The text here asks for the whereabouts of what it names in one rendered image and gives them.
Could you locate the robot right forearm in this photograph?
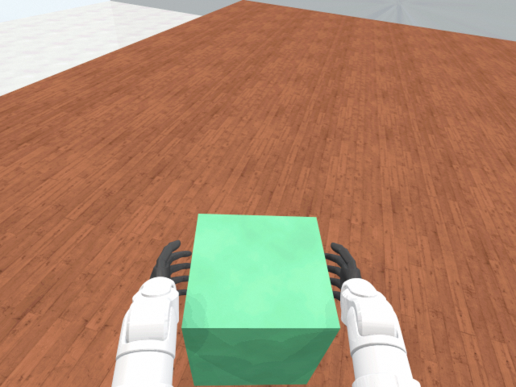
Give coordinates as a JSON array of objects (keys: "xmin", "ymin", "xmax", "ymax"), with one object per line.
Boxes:
[{"xmin": 340, "ymin": 278, "xmax": 421, "ymax": 387}]

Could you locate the carton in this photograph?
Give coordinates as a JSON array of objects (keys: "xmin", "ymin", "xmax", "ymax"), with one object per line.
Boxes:
[{"xmin": 181, "ymin": 214, "xmax": 340, "ymax": 386}]

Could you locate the robot left forearm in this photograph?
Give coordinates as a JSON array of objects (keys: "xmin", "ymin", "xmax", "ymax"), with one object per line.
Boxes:
[{"xmin": 111, "ymin": 277, "xmax": 179, "ymax": 387}]

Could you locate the robot left hand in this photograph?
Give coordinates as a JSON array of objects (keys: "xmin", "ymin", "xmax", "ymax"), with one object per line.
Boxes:
[{"xmin": 149, "ymin": 240, "xmax": 192, "ymax": 296}]

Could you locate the robot right hand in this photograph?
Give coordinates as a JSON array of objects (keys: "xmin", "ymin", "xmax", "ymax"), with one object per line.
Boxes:
[{"xmin": 324, "ymin": 243, "xmax": 362, "ymax": 301}]

